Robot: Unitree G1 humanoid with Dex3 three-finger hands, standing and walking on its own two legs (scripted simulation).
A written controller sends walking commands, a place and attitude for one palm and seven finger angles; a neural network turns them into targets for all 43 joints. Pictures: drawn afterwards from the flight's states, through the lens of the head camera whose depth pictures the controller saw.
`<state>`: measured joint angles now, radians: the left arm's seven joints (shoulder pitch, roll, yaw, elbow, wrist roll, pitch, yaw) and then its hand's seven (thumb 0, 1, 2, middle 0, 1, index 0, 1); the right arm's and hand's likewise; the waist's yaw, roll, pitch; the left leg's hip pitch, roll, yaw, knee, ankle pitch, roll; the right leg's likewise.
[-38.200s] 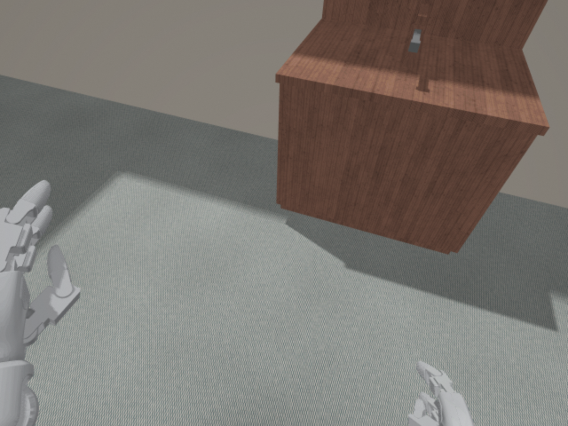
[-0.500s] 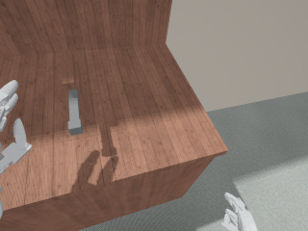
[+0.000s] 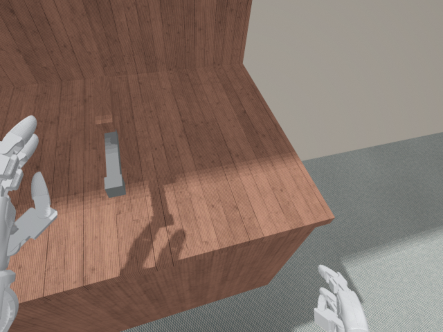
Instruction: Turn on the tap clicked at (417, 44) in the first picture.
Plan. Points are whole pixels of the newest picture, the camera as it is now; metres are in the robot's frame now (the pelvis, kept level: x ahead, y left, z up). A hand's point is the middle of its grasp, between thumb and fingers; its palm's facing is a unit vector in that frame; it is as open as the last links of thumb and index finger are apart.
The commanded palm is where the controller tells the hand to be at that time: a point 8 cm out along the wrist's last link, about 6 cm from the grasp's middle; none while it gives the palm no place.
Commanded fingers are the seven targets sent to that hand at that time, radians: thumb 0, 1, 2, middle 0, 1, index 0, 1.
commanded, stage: look again from close up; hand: left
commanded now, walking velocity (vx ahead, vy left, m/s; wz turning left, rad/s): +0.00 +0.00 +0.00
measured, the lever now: (115, 186) +0.32 +0.22 +0.07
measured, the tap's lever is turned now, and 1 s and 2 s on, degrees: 0 0 0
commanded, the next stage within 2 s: come to a stop and stand still in 0.28 s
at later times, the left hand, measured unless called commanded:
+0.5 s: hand (62, 221) +0.21 +0.23 +0.15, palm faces +0.35 -0.86 -0.38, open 7.4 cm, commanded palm +0.16 +0.26 +0.17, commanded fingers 0.00 0.90 0.90 -0.20 -0.30 -0.20 -0.30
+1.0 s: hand (66, 227) +0.22 +0.23 +0.13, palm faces +0.31 -0.83 -0.47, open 7.4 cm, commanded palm +0.16 +0.26 +0.17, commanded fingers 0.00 0.90 0.90 -0.20 -0.30 -0.20 -0.30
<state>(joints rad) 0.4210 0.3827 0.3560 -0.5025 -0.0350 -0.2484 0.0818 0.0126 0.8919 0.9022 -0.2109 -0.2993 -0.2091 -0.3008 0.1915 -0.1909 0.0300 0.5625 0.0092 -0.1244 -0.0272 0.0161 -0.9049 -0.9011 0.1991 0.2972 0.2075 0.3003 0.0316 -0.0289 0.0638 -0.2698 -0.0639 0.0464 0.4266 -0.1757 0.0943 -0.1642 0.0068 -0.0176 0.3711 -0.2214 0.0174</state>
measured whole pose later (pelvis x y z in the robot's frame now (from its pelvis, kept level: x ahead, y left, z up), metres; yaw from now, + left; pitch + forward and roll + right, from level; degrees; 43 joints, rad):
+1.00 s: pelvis +0.01 -0.03 -0.01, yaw +3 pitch +4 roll -1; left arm 0.48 0.50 0.36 -0.43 -0.08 -0.29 0.08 0.01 0.89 0.90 -0.22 -0.30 -0.21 -0.30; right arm 0.26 -0.24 0.02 0.64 0.02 -0.15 0.01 0.02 -0.91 -0.90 0.20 0.30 0.21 0.30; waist 0.03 -0.05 0.05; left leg -0.36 -0.07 0.00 0.50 -0.21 0.06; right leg -0.26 0.02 -0.05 0.49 -0.30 -0.02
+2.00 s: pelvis -0.05 -0.01 -0.01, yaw +1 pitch +1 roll -1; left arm 0.38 0.44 0.37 -0.44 -0.10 -0.26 0.07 0.01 0.89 0.90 -0.21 -0.30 -0.21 -0.30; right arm 0.21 -0.18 0.01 0.59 0.04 -0.18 0.00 0.02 -0.91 -0.90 0.20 0.30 0.21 0.30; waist 0.06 -0.07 0.06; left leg -0.36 -0.08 0.04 0.42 -0.08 0.08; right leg -0.33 -0.02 -0.04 0.54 -0.29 0.01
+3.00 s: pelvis -0.01 -0.08 -0.01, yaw -1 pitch -1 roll -2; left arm 0.43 0.38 0.35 -0.51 -0.12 -0.09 0.06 0.01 0.89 0.90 -0.21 -0.30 -0.21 -0.30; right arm 0.21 -0.19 0.05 0.55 0.03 -0.06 -0.03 0.02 -0.91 -0.90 0.20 0.30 0.21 0.30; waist 0.01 0.00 0.02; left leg -0.32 0.09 0.03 0.60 -0.26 -0.02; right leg -0.19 0.09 -0.13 0.49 -0.29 -0.09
